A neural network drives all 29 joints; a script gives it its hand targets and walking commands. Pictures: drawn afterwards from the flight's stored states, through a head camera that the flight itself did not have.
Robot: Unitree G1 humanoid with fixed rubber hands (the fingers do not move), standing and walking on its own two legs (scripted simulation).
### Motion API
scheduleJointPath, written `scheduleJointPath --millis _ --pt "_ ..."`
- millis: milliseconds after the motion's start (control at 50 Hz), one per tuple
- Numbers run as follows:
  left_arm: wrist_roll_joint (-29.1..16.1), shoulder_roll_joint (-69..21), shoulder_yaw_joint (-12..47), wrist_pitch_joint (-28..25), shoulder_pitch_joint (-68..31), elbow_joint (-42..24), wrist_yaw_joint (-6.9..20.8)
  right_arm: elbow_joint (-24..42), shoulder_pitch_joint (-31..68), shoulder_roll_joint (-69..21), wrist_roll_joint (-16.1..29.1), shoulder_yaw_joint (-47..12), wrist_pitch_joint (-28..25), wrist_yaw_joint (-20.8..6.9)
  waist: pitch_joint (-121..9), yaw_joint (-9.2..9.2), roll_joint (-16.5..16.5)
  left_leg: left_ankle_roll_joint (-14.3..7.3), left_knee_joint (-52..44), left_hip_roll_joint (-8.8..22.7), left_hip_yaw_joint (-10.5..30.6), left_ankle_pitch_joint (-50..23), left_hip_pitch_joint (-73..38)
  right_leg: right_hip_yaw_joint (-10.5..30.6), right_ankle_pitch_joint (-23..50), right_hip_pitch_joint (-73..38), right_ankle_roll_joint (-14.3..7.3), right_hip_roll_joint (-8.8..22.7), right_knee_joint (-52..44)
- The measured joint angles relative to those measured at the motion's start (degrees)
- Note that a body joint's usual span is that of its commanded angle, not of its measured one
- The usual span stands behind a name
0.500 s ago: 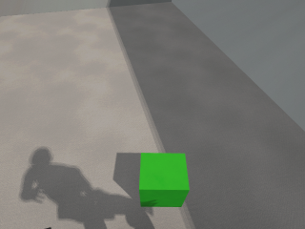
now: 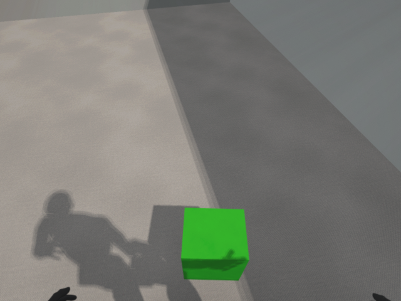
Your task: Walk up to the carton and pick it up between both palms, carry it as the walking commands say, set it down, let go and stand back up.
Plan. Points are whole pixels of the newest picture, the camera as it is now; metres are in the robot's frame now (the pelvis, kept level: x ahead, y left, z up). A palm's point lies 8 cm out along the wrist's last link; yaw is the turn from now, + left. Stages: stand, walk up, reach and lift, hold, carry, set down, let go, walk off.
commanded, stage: walk up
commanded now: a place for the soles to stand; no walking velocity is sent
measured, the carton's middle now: (212, 245) +0.45 -0.04 -0.61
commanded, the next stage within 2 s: reach and lift in 1.44 s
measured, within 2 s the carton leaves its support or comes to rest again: neither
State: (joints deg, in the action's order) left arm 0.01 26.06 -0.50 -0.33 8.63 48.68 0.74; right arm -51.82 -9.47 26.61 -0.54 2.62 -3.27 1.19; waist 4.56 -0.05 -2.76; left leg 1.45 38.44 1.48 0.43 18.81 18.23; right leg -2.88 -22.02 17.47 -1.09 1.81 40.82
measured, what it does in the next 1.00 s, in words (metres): stands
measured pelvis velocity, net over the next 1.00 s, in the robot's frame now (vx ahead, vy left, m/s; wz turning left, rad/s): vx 0.03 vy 0.00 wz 0.00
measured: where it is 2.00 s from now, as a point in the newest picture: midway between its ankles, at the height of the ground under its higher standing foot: outside the picture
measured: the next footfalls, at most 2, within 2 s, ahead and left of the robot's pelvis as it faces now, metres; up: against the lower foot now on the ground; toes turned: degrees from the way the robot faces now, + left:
none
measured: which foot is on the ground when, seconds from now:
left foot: down 0.00-1.00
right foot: down 0.00-1.00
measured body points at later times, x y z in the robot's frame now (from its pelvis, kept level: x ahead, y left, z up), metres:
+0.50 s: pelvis +0.01 +0.01 +0.00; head +0.03 +0.02 +0.45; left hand +0.13 +0.33 -0.11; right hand +0.11 -0.34 -0.08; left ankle +0.02 +0.15 -0.72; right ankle +0.00 -0.11 -0.72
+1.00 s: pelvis +0.03 +0.00 +0.00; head +0.05 +0.01 +0.45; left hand +0.15 +0.32 -0.11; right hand +0.11 -0.36 -0.08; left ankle +0.06 +0.14 -0.72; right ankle +0.03 -0.12 -0.71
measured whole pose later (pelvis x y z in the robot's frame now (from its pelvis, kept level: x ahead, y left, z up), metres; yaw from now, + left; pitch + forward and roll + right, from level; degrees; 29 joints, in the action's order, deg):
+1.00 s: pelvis +0.03 +0.00 +0.00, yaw +0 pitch -2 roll +1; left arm 0.0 26.0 -0.5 0.3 9.4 50.3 1.4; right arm -51.8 -13.5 26.6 -0.5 2.6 -3.7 1.7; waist 4.4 0.0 -2.8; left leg 0.8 38.7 1.9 0.4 18.6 18.0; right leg -3.1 -29.6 16.8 -1.2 1.9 42.7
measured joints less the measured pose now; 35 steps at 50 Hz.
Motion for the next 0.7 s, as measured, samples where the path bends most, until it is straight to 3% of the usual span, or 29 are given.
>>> scheduleJointPath --millis 520,620,700 --pt "0.0 0.0 0.0 0.1 -0.5 1.7 1.4 0.0 -1.9 0.0 0.0 0.0 -0.1 -0.7 -0.7 -0.01 -0.2 -0.2 0.7 -0.6 0.0 1.2 0.0 0.0 -0.8 -0.4 0.0 0.5 -0.1" --pt "0.0 0.1 0.0 0.4 -0.8 1.7 1.1 0.0 -4.8 0.0 0.0 0.0 -0.9 -0.1 -0.7 -0.01 -0.1 -0.7 0.7 0.1 0.0 1.9 0.0 0.0 -5.9 0.8 0.0 0.2 1.3" --pt "0.0 0.1 0.0 0.1 -0.5 1.7 1.1 0.0 -5.3 0.0 0.0 0.0 0.0 -0.1 -0.6 0.03 0.0 -0.6 1.9 0.5 0.0 1.9 0.0 0.0 1.3 -0.2 0.0 -0.2 -0.8"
